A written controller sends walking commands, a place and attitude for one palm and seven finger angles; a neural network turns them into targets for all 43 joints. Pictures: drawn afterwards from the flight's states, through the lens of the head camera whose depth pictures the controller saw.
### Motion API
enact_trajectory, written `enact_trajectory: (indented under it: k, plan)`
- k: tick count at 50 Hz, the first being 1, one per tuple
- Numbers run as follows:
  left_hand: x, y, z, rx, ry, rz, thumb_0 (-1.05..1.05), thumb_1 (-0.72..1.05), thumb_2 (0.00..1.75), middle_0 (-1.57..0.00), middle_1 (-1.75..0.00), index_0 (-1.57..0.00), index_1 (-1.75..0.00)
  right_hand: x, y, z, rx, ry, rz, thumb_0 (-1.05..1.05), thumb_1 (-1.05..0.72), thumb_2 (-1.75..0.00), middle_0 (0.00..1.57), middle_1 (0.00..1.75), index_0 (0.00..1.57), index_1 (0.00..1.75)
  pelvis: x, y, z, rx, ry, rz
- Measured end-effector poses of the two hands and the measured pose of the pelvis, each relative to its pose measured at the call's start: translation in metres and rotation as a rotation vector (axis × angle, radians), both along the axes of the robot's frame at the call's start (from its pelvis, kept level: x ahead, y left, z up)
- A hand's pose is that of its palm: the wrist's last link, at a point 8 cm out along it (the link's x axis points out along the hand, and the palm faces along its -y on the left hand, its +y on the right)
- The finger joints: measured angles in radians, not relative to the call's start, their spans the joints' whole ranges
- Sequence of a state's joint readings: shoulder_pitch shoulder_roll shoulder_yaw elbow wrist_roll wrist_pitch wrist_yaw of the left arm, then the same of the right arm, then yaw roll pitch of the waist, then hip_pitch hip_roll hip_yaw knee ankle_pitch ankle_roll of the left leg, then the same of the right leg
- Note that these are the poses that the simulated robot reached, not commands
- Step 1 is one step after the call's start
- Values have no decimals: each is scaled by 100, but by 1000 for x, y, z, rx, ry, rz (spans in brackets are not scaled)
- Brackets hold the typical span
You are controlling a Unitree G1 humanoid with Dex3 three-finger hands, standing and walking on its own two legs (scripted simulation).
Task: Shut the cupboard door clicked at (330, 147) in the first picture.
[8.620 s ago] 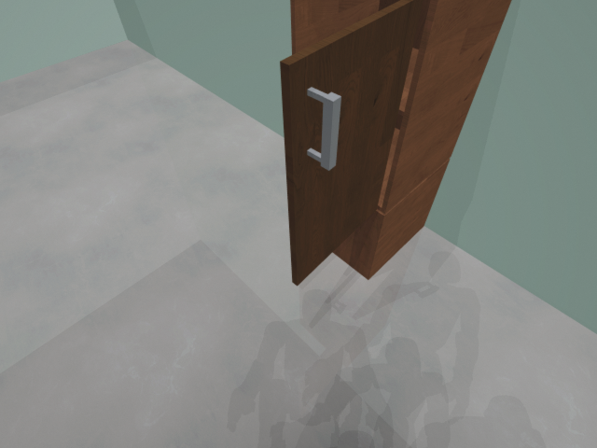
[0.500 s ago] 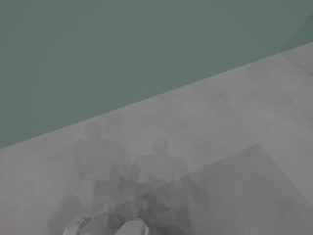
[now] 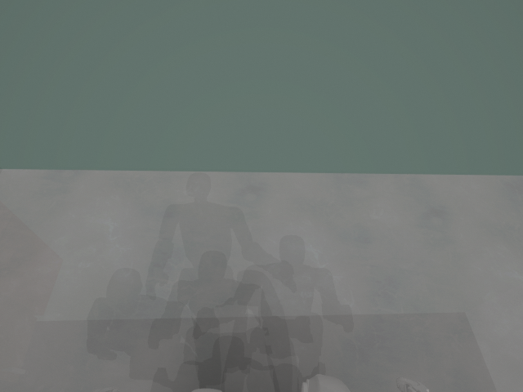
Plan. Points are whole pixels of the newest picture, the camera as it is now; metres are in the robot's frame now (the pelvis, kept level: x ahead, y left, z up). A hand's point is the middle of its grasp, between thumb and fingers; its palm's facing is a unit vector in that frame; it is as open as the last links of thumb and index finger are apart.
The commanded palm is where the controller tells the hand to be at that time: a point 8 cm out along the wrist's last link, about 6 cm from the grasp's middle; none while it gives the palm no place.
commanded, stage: walk to a spot facing it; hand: left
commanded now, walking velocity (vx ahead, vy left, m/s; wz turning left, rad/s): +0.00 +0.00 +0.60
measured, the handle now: out of the picture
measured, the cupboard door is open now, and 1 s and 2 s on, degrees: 93 93 93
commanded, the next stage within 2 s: none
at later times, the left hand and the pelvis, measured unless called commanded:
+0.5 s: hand out of the picture +0.02 +0.17 -0.17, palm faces +0.33 -0.92 -0.21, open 7.4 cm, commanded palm none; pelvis +0.02 -0.03 +0.00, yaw +20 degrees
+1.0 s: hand (92, 371) +0.15 +0.29 -0.15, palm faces +0.48 -0.85 -0.19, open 7.4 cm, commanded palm none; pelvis +0.13 +0.05 +0.01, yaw +32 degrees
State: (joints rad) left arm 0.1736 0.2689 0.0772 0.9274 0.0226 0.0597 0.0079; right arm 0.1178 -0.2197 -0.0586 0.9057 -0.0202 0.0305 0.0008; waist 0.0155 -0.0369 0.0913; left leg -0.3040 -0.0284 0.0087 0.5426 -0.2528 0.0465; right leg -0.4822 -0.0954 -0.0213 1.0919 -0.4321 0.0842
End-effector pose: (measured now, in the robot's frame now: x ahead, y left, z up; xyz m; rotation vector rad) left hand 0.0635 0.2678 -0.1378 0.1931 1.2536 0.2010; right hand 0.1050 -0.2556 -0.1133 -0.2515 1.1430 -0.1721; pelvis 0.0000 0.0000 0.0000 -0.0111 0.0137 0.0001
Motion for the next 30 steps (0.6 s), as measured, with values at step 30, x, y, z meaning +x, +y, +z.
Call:
enact_trajectory:
  k: [30]
  plan:
    - [-113, -30, -22, -73, 35, 406, 1, 90, 90, -21, -30, -20, -30, 110, 46, -10, -5, 37, 392, 1, -91, -89, 20, 30, 20, 30, 25, -1, -14, 24, 5, 408]
